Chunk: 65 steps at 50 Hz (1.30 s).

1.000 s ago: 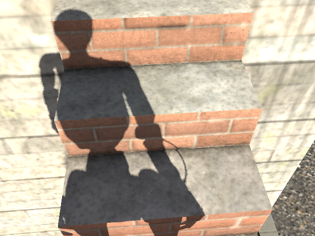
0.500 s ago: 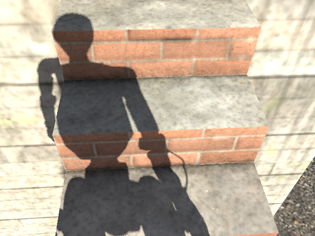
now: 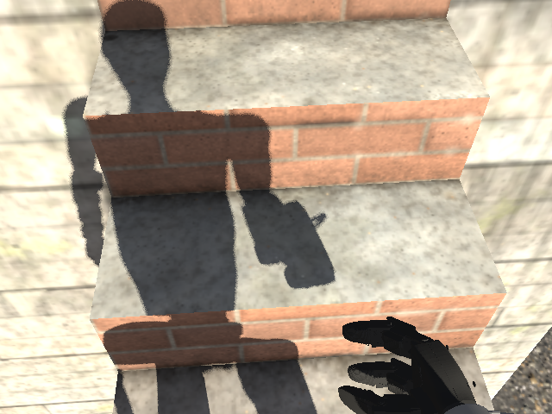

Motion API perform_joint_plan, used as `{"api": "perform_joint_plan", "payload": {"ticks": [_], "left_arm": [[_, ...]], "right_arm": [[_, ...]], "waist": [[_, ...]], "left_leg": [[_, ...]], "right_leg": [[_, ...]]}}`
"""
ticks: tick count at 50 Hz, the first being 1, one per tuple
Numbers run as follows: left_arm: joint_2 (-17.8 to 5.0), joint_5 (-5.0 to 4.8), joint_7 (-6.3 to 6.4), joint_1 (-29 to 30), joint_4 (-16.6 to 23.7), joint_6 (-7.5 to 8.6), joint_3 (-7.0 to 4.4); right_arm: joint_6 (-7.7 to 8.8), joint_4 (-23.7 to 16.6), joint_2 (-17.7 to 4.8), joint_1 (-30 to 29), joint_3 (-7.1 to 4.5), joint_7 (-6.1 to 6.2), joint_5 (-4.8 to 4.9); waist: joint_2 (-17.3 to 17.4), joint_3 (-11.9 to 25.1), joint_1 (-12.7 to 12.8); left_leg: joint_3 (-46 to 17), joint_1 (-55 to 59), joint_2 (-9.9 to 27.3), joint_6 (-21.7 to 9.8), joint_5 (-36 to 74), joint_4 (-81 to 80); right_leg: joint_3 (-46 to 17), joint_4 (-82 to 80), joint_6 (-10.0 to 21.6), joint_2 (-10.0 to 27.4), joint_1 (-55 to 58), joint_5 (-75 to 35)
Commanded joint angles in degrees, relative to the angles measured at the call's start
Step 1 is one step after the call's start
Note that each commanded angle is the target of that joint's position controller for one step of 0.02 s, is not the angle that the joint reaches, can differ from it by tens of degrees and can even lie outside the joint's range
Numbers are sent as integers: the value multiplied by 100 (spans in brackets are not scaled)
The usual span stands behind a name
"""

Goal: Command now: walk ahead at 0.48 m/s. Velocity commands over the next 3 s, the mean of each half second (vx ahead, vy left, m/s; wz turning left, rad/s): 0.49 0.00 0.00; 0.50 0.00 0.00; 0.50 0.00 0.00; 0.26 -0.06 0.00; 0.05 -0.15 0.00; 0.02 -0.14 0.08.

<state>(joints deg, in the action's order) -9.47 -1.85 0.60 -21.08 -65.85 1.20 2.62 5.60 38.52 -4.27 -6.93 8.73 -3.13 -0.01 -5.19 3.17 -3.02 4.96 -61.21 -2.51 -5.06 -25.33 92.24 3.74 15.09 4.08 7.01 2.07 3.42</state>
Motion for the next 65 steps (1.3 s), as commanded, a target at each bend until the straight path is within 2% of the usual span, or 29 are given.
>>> {"api": "perform_joint_plan", "payload": {"ticks": [1, 2, 3, 4, 5, 7, 13, 20, 22, 23, 25, 26, 27, 28, 29, 30, 31, 33, 37, 39, 41, 43, 44, 45, 46, 48, 50, 55, 65], "left_arm": [[-1303, 64, -20, -1453, 123, 323, -375], [-829, 256, -251, -1300, 227, 294, -293], [-868, 508, -418, 225, 672, 315, -313], [-420, 349, -511, 1178, 1253, 485, -288], [-77, 116, -658, 1234, 1686, 522, -203], [50, 135, -840, 1872, 2356, 590, -84], [1, 90, -588, 1239, 2397, 418, 246], [-21, -12, -190, 1668, 2694, 185, 368], [111, 32, -82, 2608, 2969, 164, 478], [-221, 70, -159, 2587, 2965, 344, 390], [-1168, -41, -220, -43, 2174, 622, -171], [-1234, -139, -118, -1266, 1486, 369, -336], [-615, 81, -241, -666, 1214, 357, -172], [465, 350, -350, -133, 941, 301, 223], [248, 584, -448, -85, 991, 302, 319], [-761, 713, -306, -1124, 892, 295, 57], [-704, 673, -146, -1709, 1029, 244, -32], [-648, 599, 3, -1258, 1131, 155, -190], [-275, 501, 241, -145, 1160, 315, 102], [-1101, 282, 320, 1698, 1710, 248, -3], [-2526, 263, 127, 1210, 1286, 376, -411], [-1499, 282, -57, -358, 1150, 472, -318], [-1176, 261, -194, -564, 982, 515, -267], [-1031, 200, -426, -86, 1140, 586, -300], [-727, 365, -444, 1161, 1608, 703, -219], [-344, 236, -513, 1407, 2026, 613, -175], [-10, 245, -549, 1396, 2358, 556, 37], [31, 208, -231, 1271, 2418, 313, 135], [167, -17, -72, 2109, 2691, 378, 392]], "right_arm": [[-253, 508, -1648, 2455, -786, 400, 69], [-398, 832, -1870, 2535, -930, 434, -104], [-510, 1374, -1719, 2553, -869, 337, -356], [-548, 1392, -690, 2136, -511, 173, -420], [-484, 1585, -452, 2230, -514, 110, -329], [-273, 1860, -266, 1845, -533, 42, -50], [16, 1810, -565, 1940, -596, 168, -253], [-110, 1448, -1232, 2046, -815, 214, -94], [-171, 1296, -1585, 2031, -1023, 189, 281], [-333, 1482, -1062, 2688, -905, 225, 333], [-287, 1345, -1202, 2683, -978, 50, -12], [-226, 1106, -1640, 1880, -1108, -4, 64], [-279, 661, -1707, 1029, -1061, 3, 276], [-248, 469, -1389, 1112, -968, 3, 325], [-41, 274, -549, 1124, -806, -69, -7], [187, 245, -154, 1514, -728, -282, 3], [219, 48, -455, 1350, -708, -420, 168], [85, -776, -292, -525, -465, -389, 412], [-65, -1835, -235, -1193, -160, -420, 276], [-112, -1577, -1061, 143, -308, -444, -164], [-361, -539, -1439, 2557, -636, -89, -388], [-418, -304, -1870, 1619, -901, 306, -172], [-497, 84, -1947, 2151, -1005, 405, -139], [-498, 399, -1561, 2244, -884, 279, -213], [-509, 542, -1191, 2009, -785, 80, -224], [-404, 1081, -769, 1898, -713, -126, -185], [-299, 1197, -730, 1475, -731, -59, -90], [-115, 1434, -461, 1711, -501, -22, -389], [-108, 1449, -958, 3089, -492, 236, -363]], "waist": [[9, 2435, -522], [1733, 2398, -151], [2164, 1329, -166], [1254, 842, 46], [1193, 601, 279], [833, -515, 682], [839, -197, 1032], [1323, 113, 563], [1376, -62, 282], [460, -152, 150], [12, 1211, 992], [329, 1454, 1518], [181, 299, 1218], [-36, -892, 507], [-1533, -1010, 195], [-1806, 717, 344], [-1003, 1941, 712], [-802, 392, 982], [-490, -1095, 249], [120, 381, -1099], [-1023, 1463, -1860], [714, 1292, -360], [2309, 2370, -187], [1900, 2170, -64], [798, 945, -97], [595, 232, 385], [794, -531, 787], [1018, -383, 884], [1242, -83, -1]], "left_leg": [[-2028, 5967, 243, -643, -1305, -4494], [-3443, 6019, 819, -865, -1736, -6151], [-2662, 4775, 882, -657, 981, -6068], [-2315, 4214, 990, -702, 1885, -6059], [-3233, 3650, 1528, -908, -205, -6784], [-2706, 3294, 1406, -612, -890, -6742], [-1646, 3136, 1865, -843, 124, -7649], [-823, 4289, 2245, -159, -51, -7642], [-415, 3246, 2111, -198, -318, -8606], [-139, 3664, 1568, -53, 434, -7698], [159, 3675, 744, 406, 3881, -4610], [-6, 3704, 719, 346, 3327, -3612], [168, 4782, 630, 11, 1056, -2605], [-211, 2785, 388, -528, -979, -581], [-1147, -157, -494, -767, -2069, 2529], [-1563, -1046, -608, -540, -1717, 3594], [-1447, -1084, -151, -313, -833, 3707], [-1173, -2795, 101, 215, -1808, 4082], [-1029, -3658, 329, 86, -2672, 3237], [571, 3266, -118, -186, -15, 41], [490, 5707, -390, 67, -276, -475], [-1849, 6199, 413, -659, -1277, -3896], [-4147, 6249, 1389, -935, -877, -6085], [-4133, 5790, 1434, -863, -355, -6590], [-1839, 5049, 856, -298, 2161, -5378], [-3029, 3159, 1474, -330, -1516, -6545], [-2247, 2807, 1238, -44, -1391, -6713], [-1605, 2613, 1219, -171, 28, -7186], [-2121, 5268, 1776, -120, 346, -7338]], "right_leg": [[-527, 2732, 466, 80, -1422, -8379], [-630, 3938, 459, -752, -1880, -3173], [-758, 6431, 486, -1138, -1850, 8], [-1656, 8704, 673, -1493, -3081, 638], [-1687, 9835, 737, -1519, -3889, 1369], [-1566, 10253, 754, -1230, -5239, 1941], [-917, 11128, 202, -929, -6139, 827], [-866, 8763, -206, 142, -6440, 644], [-126, 5896, 10, 136, -4476, 2310], [-262, 4742, 139, -21, -4024, 2933], [-823, 2429, 454, 92, -526, 422], [-891, 1042, 379, 231, 26, -261], [-136, -1403, 228, 91, -1339, -2970], [-189, -2388, -18, 287, -838, -2677], [-180, 804, -663, 529, 890, -8205], [-611, 2873, -291, 1504, 2812, -11673], [-1488, 2219, 672, 1870, 3156, -8038], [-2344, 655, 973, 2147, 2459, -2956], [-949, -284, 283, 1642, 948, -1992], [779, -1161, 237, 538, -3011, -6763], [608, 402, 428, 1108, -1873, -10657], [-44, 3509, 151, 421, -2574, -8852], [-224, 5977, -16, -572, -2322, -1588], [-1159, 8020, 47, -966, -2610, -42], [-1629, 8580, 384, -909, -3319, 612], [-1270, 9286, 666, -687, -4258, 119], [-1386, 9039, 546, -676, -4997, 227], [-972, 10680, 239, -1161, -6200, -377], [-917, 10495, -153, -1033, -8941, -1013]]}}
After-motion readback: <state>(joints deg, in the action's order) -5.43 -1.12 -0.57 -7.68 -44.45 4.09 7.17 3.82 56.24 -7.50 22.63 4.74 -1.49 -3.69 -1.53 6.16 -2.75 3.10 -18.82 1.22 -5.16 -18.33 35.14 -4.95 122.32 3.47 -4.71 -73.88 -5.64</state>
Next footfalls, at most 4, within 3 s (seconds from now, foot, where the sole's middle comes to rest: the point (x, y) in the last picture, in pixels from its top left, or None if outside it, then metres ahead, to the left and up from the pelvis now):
0.42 right None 0.07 -0.24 -0.62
0.86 left None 0.38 -0.01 -0.43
1.54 right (405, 252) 0.58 -0.22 -0.24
2.04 left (282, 245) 0.60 -0.01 -0.24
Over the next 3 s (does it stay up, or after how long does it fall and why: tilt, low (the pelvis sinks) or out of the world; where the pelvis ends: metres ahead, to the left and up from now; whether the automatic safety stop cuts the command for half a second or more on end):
stays up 0.61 -0.18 0.54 its command is cut before an obstacle after 1.6 s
